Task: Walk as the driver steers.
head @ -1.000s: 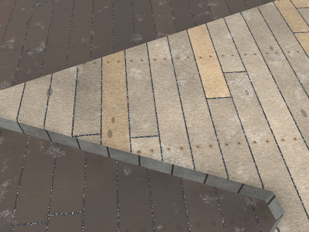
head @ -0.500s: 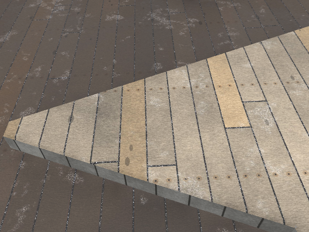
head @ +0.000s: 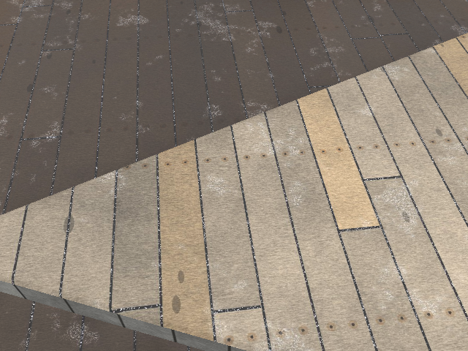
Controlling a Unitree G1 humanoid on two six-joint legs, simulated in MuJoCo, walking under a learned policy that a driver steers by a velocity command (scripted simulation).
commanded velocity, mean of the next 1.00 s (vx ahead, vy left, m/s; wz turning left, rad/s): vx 0.50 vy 0.00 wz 0.22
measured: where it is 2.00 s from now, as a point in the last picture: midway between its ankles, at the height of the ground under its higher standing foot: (141, 186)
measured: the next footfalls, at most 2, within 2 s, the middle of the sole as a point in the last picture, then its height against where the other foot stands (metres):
right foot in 0.14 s outside the picture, level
left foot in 0.72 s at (189, 281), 0.11 m higher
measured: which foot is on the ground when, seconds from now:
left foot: down 0.00-0.14, up 0.16-0.70, down 0.72-1.00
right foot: up 0.00-0.12, down 0.14-0.72, up 0.74-1.00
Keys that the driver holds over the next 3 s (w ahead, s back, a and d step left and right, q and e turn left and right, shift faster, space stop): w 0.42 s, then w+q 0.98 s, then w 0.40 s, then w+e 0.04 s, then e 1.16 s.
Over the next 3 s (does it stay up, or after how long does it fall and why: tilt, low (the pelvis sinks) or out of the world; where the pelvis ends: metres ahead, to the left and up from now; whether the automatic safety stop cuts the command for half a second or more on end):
stays up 1.23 0.42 -0.01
